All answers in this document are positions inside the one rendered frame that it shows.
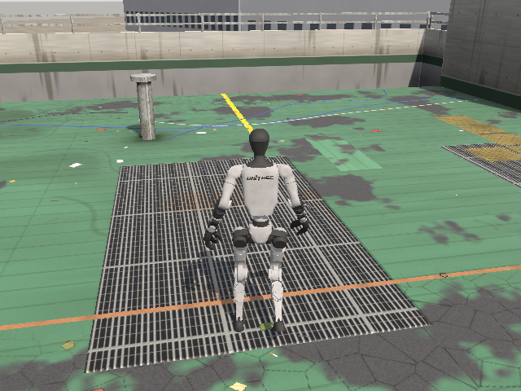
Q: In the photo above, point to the robot right upper arm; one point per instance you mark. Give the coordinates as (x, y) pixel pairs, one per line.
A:
(290, 184)

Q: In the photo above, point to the right robot hand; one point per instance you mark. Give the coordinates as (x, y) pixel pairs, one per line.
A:
(297, 223)

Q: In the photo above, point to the left robot hand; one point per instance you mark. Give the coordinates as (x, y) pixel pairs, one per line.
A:
(208, 237)

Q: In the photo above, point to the robot left forearm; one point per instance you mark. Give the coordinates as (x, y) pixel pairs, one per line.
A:
(216, 217)

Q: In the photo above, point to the robot left thigh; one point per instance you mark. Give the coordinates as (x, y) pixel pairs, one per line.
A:
(240, 240)

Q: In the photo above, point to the robot left upper arm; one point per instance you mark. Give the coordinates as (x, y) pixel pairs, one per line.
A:
(229, 185)

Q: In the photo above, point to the left robot foot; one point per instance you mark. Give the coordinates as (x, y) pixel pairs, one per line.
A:
(238, 325)

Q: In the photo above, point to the robot right forearm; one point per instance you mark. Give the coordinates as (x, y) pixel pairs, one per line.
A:
(300, 212)

